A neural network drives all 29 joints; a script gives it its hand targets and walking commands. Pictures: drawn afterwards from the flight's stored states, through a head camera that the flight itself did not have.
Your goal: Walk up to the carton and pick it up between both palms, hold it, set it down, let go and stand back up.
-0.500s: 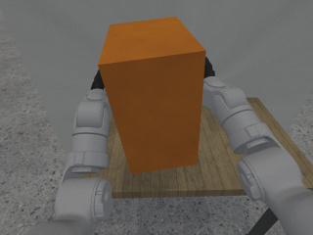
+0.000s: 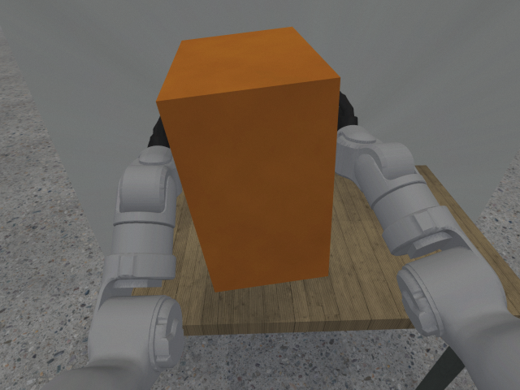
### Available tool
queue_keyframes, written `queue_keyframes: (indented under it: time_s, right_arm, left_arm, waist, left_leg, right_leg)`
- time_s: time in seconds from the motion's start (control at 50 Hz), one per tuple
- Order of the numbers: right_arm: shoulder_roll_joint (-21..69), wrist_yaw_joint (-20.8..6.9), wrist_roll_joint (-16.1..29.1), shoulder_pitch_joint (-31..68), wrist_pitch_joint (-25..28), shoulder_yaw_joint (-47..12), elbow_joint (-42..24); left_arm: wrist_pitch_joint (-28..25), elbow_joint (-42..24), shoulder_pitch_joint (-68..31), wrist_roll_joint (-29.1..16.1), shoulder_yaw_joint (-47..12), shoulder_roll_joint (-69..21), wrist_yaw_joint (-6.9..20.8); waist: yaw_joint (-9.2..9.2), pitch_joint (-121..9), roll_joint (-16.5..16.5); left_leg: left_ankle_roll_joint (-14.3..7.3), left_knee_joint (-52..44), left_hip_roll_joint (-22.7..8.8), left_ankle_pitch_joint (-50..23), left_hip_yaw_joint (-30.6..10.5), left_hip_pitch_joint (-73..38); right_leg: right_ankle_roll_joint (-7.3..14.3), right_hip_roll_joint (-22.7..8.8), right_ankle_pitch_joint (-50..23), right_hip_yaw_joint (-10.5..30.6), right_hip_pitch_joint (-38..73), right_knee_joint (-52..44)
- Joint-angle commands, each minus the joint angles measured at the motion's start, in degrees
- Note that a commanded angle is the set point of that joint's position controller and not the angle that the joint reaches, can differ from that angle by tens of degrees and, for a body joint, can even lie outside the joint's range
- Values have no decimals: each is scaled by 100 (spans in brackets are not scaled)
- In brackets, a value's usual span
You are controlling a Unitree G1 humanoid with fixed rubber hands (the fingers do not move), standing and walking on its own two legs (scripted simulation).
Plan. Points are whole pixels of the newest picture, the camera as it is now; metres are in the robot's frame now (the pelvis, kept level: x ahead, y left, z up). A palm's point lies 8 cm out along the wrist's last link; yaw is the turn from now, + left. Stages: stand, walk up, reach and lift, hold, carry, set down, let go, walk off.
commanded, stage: reach and lift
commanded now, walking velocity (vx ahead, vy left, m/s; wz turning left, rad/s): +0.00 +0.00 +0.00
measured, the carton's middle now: (254, 157) +0.39 +0.01 +0.22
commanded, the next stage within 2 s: hold in 0.38 s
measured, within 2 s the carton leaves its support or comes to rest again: neither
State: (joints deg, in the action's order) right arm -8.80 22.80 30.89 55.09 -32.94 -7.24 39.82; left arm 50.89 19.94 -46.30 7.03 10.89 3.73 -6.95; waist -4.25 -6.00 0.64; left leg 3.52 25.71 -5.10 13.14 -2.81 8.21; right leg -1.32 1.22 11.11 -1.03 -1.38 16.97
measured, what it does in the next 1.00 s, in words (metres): stands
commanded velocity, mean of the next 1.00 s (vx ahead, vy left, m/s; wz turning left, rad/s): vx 0.00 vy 0.00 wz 0.00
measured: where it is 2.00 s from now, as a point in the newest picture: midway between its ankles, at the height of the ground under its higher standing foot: outside the picture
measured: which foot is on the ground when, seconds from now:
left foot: down 0.00-1.00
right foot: down 0.00-1.00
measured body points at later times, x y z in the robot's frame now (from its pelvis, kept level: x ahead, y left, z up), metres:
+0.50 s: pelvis -0.01 +0.00 +0.00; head -0.09 +0.03 +0.44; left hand +0.38 +0.15 +0.24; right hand +0.38 -0.12 +0.27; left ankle +0.01 +0.15 -0.74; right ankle -0.02 -0.13 -0.74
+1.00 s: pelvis -0.01 +0.01 +0.00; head -0.07 +0.04 +0.45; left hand +0.38 +0.16 +0.23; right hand +0.39 -0.10 +0.25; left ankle +0.01 +0.15 -0.74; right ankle -0.02 -0.13 -0.74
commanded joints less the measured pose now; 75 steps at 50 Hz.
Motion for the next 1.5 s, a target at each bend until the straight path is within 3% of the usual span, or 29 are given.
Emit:
queue_keyframes:
  time_s: [0.0, 0.24, 0.6, 0.7, 0.86, 1.18, 1.4, 1.48]
  right_arm:
    - [3766, -469, 730, 4789, 4, -1221, -2100]
    - [3451, -480, 727, 4952, -120, -894, -1583]
    - [2712, -311, 773, 4857, -157, -494, -1411]
    - [2479, -278, 777, 4813, -140, -456, -1478]
    - [1821, -90, 857, 4611, -208, -348, -1767]
    - [571, 307, 956, 3842, -446, -284, -3022]
    - [480, 289, 723, 3772, -496, -314, -3851]
    - [822, 175, 620, 3987, -585, -386, -4043]
  left_arm:
    - [-626, -1419, -5090, -805, -2018, -3190, 577]
    - [-609, -1018, -5350, -865, -1788, -2943, 467]
    - [-609, -872, -5306, -1125, -1623, -2239, 193]
    - [-631, -978, -5282, -1208, -1551, -1985, 70]
    - [-449, -1092, -4935, -1376, -1551, -1398, -59]
    - [317, -2388, -4136, -1611, -1523, -140, -159]
    - [899, -3052, -3778, -1374, -1279, -44, 162]
    - [1031, -3198, -3893, -1246, -1288, -349, 384]
  waist:
    - [-55, -2338, -450]
    - [-45, -2150, -487]
    - [-12, -2149, -601]
    - [80, -2336, -562]
    - [68, -2353, -535]
    - [-3, -2724, -685]
    - [-107, -3043, -667]
    - [-133, -3060, -533]
  left_leg:
    - [167, -40, 804, -2242, 125, -1401]
    - [184, -118, 794, -2062, 111, -1232]
    - [148, -131, 795, -1853, 113, -1151]
    - [135, -91, 796, -1955, 127, -1193]
    - [55, -105, 800, -1969, 169, -1230]
    - [82, -52, 793, -2879, 343, -1417]
    - [139, -105, 846, -3346, 400, -1530]
    - [133, -162, 853, -3246, 396, -1562]
  right_leg:
    - [-455, 537, -1938, 95, -46, -155]
    - [-391, 548, -1402, 113, -190, -244]
    - [-332, 500, -820, 105, -463, -313]
    - [-318, 499, -796, 87, -475, -288]
    - [-317, 450, -685, 51, -611, -289]
    - [-268, 403, -1560, -108, -401, -65]
    - [-274, 365, -2405, -207, 136, -19]
    - [-281, 345, -2319, -246, 299, -45]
